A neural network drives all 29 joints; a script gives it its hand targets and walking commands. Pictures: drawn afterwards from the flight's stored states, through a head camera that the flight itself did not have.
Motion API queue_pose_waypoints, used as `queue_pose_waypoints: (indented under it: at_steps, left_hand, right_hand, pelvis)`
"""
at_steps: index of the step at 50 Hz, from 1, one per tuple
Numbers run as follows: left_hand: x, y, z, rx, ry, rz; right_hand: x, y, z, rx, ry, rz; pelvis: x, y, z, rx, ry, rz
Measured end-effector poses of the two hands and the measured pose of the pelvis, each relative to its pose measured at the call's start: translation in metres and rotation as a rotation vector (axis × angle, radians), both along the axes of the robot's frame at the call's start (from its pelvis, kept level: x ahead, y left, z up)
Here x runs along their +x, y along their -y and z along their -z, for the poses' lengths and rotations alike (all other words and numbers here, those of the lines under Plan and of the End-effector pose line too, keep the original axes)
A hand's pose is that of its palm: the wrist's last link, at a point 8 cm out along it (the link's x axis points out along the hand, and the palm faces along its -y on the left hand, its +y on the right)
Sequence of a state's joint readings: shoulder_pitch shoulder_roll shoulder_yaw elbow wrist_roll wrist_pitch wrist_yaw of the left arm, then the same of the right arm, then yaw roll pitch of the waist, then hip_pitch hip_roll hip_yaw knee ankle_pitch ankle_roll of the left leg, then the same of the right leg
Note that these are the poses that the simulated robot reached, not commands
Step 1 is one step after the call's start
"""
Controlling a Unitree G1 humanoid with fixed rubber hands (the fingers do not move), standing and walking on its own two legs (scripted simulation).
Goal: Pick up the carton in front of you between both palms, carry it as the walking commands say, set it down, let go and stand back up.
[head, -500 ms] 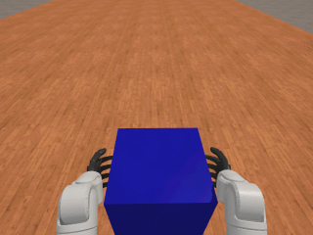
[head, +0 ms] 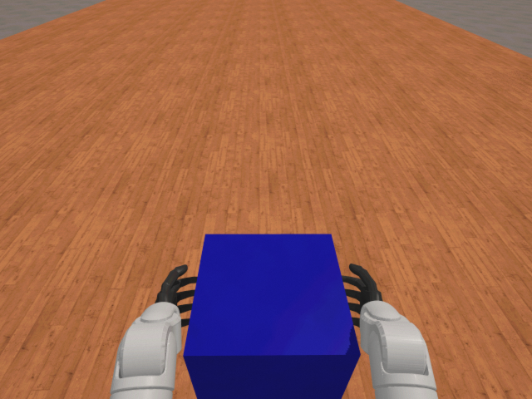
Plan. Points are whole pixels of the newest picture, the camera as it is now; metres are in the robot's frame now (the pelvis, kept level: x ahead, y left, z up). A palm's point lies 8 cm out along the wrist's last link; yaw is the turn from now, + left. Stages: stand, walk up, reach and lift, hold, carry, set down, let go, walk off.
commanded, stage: carry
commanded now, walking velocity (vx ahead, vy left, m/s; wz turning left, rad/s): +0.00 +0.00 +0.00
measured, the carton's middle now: (268, 329) +0.28 +0.00 -0.02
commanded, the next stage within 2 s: hold in 0.72 s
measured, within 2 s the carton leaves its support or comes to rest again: neither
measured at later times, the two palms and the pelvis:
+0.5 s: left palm (168, 310) +0.28 +0.15 +0.04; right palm (362, 308) +0.28 -0.15 +0.04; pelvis -0.01 +0.00 +0.00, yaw +0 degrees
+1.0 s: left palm (138, 334) +0.24 +0.19 +0.04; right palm (338, 306) +0.29 -0.11 +0.04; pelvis -0.02 +0.00 +0.01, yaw +7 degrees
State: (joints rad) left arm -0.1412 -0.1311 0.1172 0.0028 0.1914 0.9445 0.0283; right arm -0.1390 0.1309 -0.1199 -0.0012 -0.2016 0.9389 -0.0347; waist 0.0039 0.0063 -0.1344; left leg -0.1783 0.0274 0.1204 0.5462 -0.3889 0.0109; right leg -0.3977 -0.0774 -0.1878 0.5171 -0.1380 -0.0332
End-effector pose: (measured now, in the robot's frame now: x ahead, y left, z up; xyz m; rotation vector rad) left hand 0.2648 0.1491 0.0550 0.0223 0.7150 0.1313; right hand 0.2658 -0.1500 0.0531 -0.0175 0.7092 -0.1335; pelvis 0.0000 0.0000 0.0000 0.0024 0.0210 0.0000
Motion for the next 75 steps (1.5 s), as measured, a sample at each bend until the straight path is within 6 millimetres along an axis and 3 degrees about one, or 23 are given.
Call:
queue_pose_waypoints:
  at_steps: [11,36,40,50,66,75]
  left_hand:
    - [0.013,0.000,0.019,0.021,0.027,0.018]
    - [0.014,-0.008,0.016,0.016,0.052,0.013]
    - [0.008,-0.011,0.015,0.029,0.048,0.017]
    - [-0.024,-0.039,0.012,0.040,0.048,-0.123]
    - [-0.022,-0.009,0.008,0.057,0.050,-0.117]
    - [-0.023,-0.001,0.005,0.062,0.052,-0.131]
  right_hand:
    - [0.013,0.000,0.019,-0.019,0.027,-0.013]
    - [0.014,-0.008,0.015,-0.016,0.051,-0.012]
    - [0.010,-0.011,0.015,-0.015,0.049,-0.016]
    - [0.019,-0.042,0.014,-0.005,0.052,-0.158]
    - [0.020,-0.012,0.015,0.007,0.055,-0.155]
    - [0.024,-0.005,0.012,0.013,0.057,-0.170]
  pelvis:
    - [-0.009,-0.001,0.001,0.003,-0.005,0.001]
    - [-0.006,-0.008,0.002,-0.002,-0.005,0.001]
    - [-0.009,-0.009,-0.005,-0.012,0.068,-0.052]
    - [-0.015,0.000,-0.010,0.000,0.133,-0.126]
    - [-0.018,0.031,-0.011,0.008,0.142,-0.150]
    - [-0.018,0.043,-0.011,0.012,0.148,-0.162]
